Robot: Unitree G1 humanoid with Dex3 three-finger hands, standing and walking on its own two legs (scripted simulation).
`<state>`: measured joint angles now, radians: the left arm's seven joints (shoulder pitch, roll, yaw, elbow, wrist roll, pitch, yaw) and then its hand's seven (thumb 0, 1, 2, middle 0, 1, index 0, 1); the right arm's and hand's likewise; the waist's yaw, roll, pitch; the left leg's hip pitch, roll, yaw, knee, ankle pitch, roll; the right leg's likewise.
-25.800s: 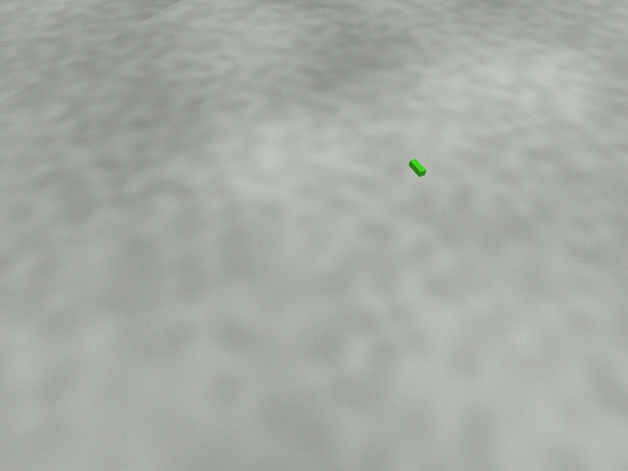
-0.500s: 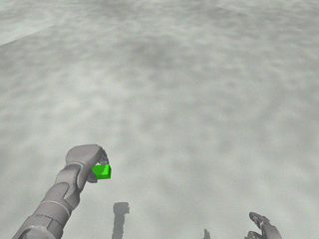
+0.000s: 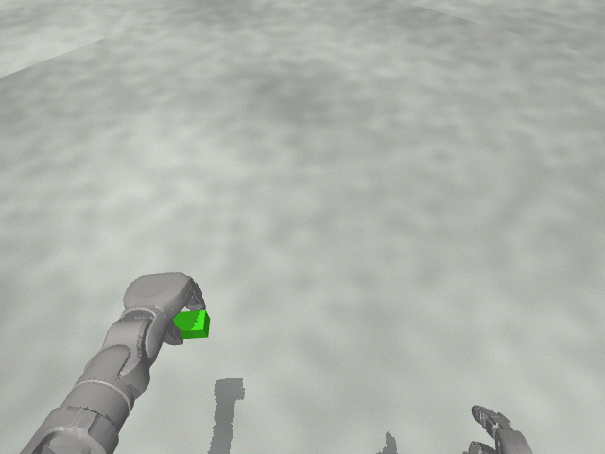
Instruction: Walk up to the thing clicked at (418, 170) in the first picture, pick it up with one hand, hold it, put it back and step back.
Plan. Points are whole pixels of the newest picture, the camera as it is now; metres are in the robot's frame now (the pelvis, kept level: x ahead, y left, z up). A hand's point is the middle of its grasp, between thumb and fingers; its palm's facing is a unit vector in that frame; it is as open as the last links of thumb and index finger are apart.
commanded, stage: hold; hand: left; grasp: from above
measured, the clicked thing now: (178, 325) +0.31 +0.23 -0.08
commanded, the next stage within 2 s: crouch in 0.14 s
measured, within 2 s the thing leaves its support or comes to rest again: neither
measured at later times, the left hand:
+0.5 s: hand (175, 337) +0.29 +0.22 -0.07, palm faces -0.46 -0.06 -0.89, open 6.2 cm
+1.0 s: hand (209, 355) +0.35 +0.24 -0.31, palm faces -0.41 +0.01 -0.91, open 6.2 cm
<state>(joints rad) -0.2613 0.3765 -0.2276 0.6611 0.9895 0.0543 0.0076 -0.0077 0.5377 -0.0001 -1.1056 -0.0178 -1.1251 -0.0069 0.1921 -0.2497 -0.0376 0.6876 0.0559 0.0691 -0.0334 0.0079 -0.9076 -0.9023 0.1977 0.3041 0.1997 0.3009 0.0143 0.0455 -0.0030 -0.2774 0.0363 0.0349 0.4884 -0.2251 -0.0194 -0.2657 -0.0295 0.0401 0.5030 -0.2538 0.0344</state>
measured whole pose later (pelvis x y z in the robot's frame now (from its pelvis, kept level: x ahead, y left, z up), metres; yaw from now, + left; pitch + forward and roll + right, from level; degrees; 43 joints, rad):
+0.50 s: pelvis +0.00 +0.00 +0.00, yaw +1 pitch +3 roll +0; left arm -0.29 0.36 -0.21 0.80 1.04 0.01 0.09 -0.01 0.54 0.00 -1.11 0.00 -1.13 0.00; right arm 0.19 -0.25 -0.04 0.68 0.05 0.08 -0.02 0.01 -0.90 -0.90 0.20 0.30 0.20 0.30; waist -0.01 0.02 0.00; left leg -0.33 0.03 0.02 0.52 -0.23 -0.02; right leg -0.32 -0.03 0.03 0.54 -0.27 0.03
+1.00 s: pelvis -0.06 +0.01 -0.19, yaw +0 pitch +30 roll -3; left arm -0.70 0.42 -0.08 1.22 1.13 0.01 0.39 -0.01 0.55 0.00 -1.09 -0.03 -1.11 -0.01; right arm 0.24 -0.25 -0.07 0.75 -0.04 0.00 -0.01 0.00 -0.90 -0.90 0.20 0.30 0.20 0.30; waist -0.14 0.05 -0.18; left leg -1.53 0.04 -0.04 1.56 -0.55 -0.01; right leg -1.48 -0.01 0.02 1.53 -0.58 0.05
